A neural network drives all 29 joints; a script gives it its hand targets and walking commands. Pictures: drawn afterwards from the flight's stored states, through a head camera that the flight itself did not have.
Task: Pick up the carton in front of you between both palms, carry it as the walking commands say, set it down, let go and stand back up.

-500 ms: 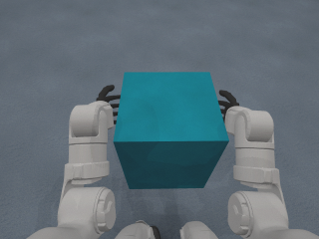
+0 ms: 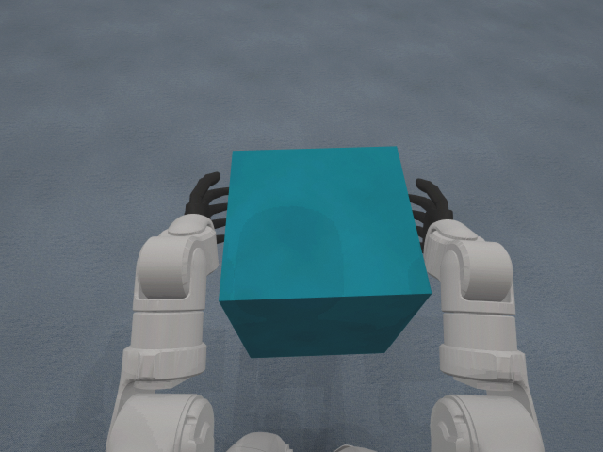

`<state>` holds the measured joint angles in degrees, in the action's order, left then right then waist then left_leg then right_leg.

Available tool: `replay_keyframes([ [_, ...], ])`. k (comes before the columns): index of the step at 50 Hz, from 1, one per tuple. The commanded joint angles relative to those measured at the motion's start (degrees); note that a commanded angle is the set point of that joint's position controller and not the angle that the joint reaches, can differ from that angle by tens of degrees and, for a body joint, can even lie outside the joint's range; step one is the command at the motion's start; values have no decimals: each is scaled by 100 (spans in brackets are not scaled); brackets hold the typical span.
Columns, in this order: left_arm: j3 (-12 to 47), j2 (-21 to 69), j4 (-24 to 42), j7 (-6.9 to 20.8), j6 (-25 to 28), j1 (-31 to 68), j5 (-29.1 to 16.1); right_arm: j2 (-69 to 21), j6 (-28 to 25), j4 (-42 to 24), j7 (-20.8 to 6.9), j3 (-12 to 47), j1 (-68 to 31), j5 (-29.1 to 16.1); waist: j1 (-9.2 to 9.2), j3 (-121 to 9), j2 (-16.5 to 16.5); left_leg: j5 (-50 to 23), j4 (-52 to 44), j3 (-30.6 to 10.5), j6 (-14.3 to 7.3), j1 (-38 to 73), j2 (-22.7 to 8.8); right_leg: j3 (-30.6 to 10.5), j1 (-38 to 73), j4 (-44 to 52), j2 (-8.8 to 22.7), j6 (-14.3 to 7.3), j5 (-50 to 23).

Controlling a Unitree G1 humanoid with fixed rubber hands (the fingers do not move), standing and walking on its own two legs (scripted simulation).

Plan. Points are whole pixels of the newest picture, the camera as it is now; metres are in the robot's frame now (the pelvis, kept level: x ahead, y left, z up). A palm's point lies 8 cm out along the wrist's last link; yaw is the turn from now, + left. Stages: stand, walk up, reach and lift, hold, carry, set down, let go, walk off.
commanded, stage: carry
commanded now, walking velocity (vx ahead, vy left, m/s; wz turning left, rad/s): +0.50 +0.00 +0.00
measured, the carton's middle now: (316, 262) +0.35 +0.02 +0.03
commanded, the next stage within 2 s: none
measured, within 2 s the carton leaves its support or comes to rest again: neither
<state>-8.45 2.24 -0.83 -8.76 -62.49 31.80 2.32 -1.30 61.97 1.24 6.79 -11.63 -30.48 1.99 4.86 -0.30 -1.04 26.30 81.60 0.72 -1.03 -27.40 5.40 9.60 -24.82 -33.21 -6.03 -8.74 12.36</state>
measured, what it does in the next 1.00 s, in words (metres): walks ahead: left foot, then right foot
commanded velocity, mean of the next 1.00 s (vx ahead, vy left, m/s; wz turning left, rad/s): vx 0.24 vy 0.00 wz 0.00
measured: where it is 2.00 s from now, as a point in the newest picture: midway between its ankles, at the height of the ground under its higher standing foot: (290, 340)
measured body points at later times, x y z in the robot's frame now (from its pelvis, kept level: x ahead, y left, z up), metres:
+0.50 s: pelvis +0.31 +0.08 +0.03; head +0.32 +0.09 +0.48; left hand +0.60 +0.21 +0.10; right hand +0.58 -0.09 +0.10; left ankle +0.29 +0.18 -0.72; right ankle +0.31 -0.05 -0.66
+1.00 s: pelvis +0.54 +0.05 +0.02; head +0.52 +0.05 +0.47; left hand +0.82 +0.20 +0.11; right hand +0.82 -0.10 +0.11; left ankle +0.50 +0.16 -0.72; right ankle +0.55 -0.04 -0.72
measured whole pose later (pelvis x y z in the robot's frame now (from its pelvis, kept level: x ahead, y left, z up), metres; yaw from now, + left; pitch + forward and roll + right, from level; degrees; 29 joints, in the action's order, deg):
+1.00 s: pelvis +0.54 +0.05 +0.02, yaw -1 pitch +3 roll +0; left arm -6.6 7.7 18.0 -4.3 -68.7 9.6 6.3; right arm -7.6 70.0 -18.5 5.4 -5.7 -9.2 7.4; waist 0.6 -7.0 0.4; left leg 17.8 26.4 7.9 0.3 -11.2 -3.2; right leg 12.0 -16.0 -26.5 2.8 -1.6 13.2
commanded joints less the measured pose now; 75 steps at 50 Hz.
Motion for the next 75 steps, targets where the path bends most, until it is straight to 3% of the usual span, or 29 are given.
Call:
replay_keyframes([
  [1, 4242, 5998, 551, 1560, -256, 3916, -2798, -4972, 282, -374, -1246, 3281, -3259, -1554, -425, -2309, 743, -113, -731, -354, 74, -1463, -818, -3197, 2460, 1561, 2330, -930, -748],
  [3, 4142, 6242, 426, 1640, -366, 3898, -2825, -5193, 356, -289, -1264, 3256, -3078, -1432, -482, -1980, 464, -324, -2090, -37, 239, -727, -949, -2606, 1578, 1918, 2147, -690, -1002],
  [7, 3841, 6498, 308, 1751, -528, 2952, -2446, -5929, 479, -467, -1375, 3665, -2792, -1593, -335, -1905, -458, -1520, -4604, 627, 376, 112, -684, -1343, 1973, 1958, 1719, -84, -2618],
  [11, 3709, 6379, 595, 1800, -610, 1963, -2052, -6255, 565, -1084, -1415, 4158, -2553, -1816, -282, -1995, -950, -2216, -5670, 992, 354, 305, -478, -771, 2894, 1591, 1520, 199, -3070],
  [13, 3726, 6259, 705, 1805, -619, 1432, -1868, -6290, 605, -1261, -1460, 4337, -2256, -1891, -376, -2178, -930, -2461, -6280, 1204, 276, 1309, -431, -344, 2713, 773, 1401, 397, -3303],
  [14, 3745, 6190, 775, 1812, -621, 1207, -1797, -6282, 620, -1277, -1496, 4386, -2036, -1899, -453, -2408, -825, -2222, -6218, 1069, 135, 2303, -636, -168, 2127, 158, 1351, 564, -3013],
  [15, 3771, 6081, 869, 1828, -627, 1063, -1724, -6242, 633, -1278, -1527, 4405, -1733, -1873, -583, -2734, -341, -1711, -6169, 2, -141, 3347, -1510, -74, 1235, -955, 1324, 775, -1769],
  [16, 3889, 6174, 1051, 1864, -684, 1130, -1803, -6072, 575, -1232, -1541, 4347, -1520, -1730, -638, -2972, 1133, -1500, -6248, -2170, -994, 4350, -2629, -151, -401, -2316, 824, 927, -534],
  [17, 3976, 6225, 1168, 1900, -668, 1136, -1807, -6163, 551, -1362, -1556, 4405, -1394, -1740, -642, -2604, 1642, -2336, -6574, -2937, -1383, 4594, -2952, -466, -1661, -3065, 546, 884, 1589],
  [18, 4078, 6302, 1274, 1916, -615, 1083, -1824, -6204, 545, -1661, -1580, 4473, -1426, -1825, -635, -2466, 1184, -2875, -6438, -2535, -1388, 4462, -2995, -810, -1932, -3608, 827, 780, 1757],
  [20, 4156, 6266, 1703, 1872, -522, 809, -1821, -6470, 501, -2116, -1631, 4645, -1363, -2006, -611, -2260, 329, -2922, -6611, -1651, -962, 3807, -2759, -958, -1757, -3125, 1211, 733, 1177],
  [22, 4305, 6298, 2075, 1793, -490, 730, -1849, -6329, 489, -2450, -1651, 4719, -1296, -2110, -577, -2119, 605, -2539, -6956, -897, -686, 3200, -2496, -772, -1208, -2120, 1234, 817, 872],
  [25, 4358, 6056, 2306, 1683, -507, 264, -1797, -5994, 577, -2604, -1679, 4712, -786, -2163, -563, -1978, 1018, -2487, -7078, -221, -666, 3082, -2201, -413, -938, -1038, 1130, 952, 380],
  [29, 4340, 5684, 2322, 1650, -631, -107, -1709, -5552, 699, -2564, -1692, 4610, -238, -2018, -596, -1621, 1155, -4788, -6546, 621, -342, 3023, -1869, 176, -424, 81, 752, 953, -612],
  [32, 4322, 5513, 2275, 1718, -728, -223, -1745, -5352, 777, -2498, -1671, 4536, -132, -1868, -499, -1616, 942, -5049, -5513, 1193, 29, 2630, -1546, 570, 845, 1068, 511, 921, -1740],
  [33, 4312, 5464, 2278, 1750, -760, -180, -1747, -5287, 801, -2454, -1666, 4512, -95, -1821, -477, -1692, 836, -4679, -5091, 1275, 224, 2168, -1431, 470, 1672, 1256, 655, 880, -2282],
  [34, 4270, 5339, 2258, 1775, -799, -129, -1740, -5186, 821, -2432, -1666, 4486, -191, -1778, -428, -1899, 491, -3368, -4470, 1220, 436, 1539, -1292, -224, 2577, 1098, 1322, 818, -3646],
  [35, 4182, 5294, 2104, 1789, -813, -52, -1705, -5144, 885, -2515, -1654, 4551, -504, -1831, -330, -2393, -749, -951, -3186, 1035, 581, 557, -948, -1597, 3732, 658, 2514, 112, -5969],
  [36, 4096, 5312, 1867, 1791, -786, -128, -1700, -5238, 943, -2425, -1648, 4607, -524, -1893, -354, -2756, -1336, 684, -2459, 637, 563, -40, -638, -2401, 4125, 917, 2996, -553, -5813],
  [37, 4117, 5472, 1899, 1803, -752, -132, -1779, -5335, 919, -2380, -1667, 4613, -541, -1898, -395, -2611, -1058, 919, -2293, 273, 448, -109, -780, -2255, 3683, 1218, 2982, -576, -4998],
  [40, 4229, 6003, 1999, 1865, -645, 207, -1886, -5756, 777, -2404, -1676, 4691, -863, -1932, -454, -2309, -679, 672, -4504, 174, 257, 655, -1025, -1142, 2571, 1525, 2387, 58, -3380],
  [43, 4284, 6088, 2012, 1903, -567, 112, -1923, -5952, 670, -2421, -1633, 4765, -673, -1877, -482, -2592, -642, -1069, -5895, 662, 284, 1734, -874, -566, 2267, 1396, 2061, 295, -2256],
  [45, 4293, 5975, 2106, 1919, -549, 119, -1904, -5895, 661, -2532, -1629, 4723, -618, -1866, -485, -2520, -384, -2138, -6358, 400, 299, 2266, -1353, -353, 1757, 1180, 1837, 599, -1201],
  [46, 4327, 5925, 2217, 1923, -577, 319, -1925, -5854, 670, -2545, -1626, 4699, -739, -1847, -461, -2295, 51, -2745, -6134, 73, 234, 2093, -1731, -237, 1689, 993, 1634, 785, -973],
  [48, 4340, 5803, 2198, 1904, -677, 379, -1941, -5740, 741, -2413, -1631, 4620, -662, -1818, -466, -1979, 430, -3550, -5754, 197, 172, 2108, -1754, -338, 1545, 802, 1623, 874, -1570],
  [51, 4240, 5578, 1836, 1866, -791, 18, -1791, -5536, 831, -1991, -1650, 4473, -222, -1712, -487, -2050, 407, -4840, -5409, 264, 190, 2128, -1638, -303, 1594, 259, 1585, 855, -2805],
  [53, 4202, 5573, 1672, 1863, -802, -38, -1736, -5521, 845, -1856, -1670, 4449, -228, -1701, -488, -2121, 412, -5448, -5253, 321, 208, 2201, -1594, -245, 1505, 74, 1508, 866, -2974],
  [64, 4309, 5855, 1567, 1880, -497, 129, -1695, -5801, 558, -1900, -1697, 4691, -600, -1767, -501, -2254, 51, -4599, -5140, 504, 295, 2053, -1367, -337, 1875, 48, 1518, 788, -3844],
  [75, 4033, 5568, 1035, 1920, 375, -68, -1206, -5550, -333, -1279, -1721, 4394, -326, -1228, -500, -2144, 152, -4443, -5194, 468, 202, 2180, -1461, -420, 1722, 109, 1551, 771, -3269],
])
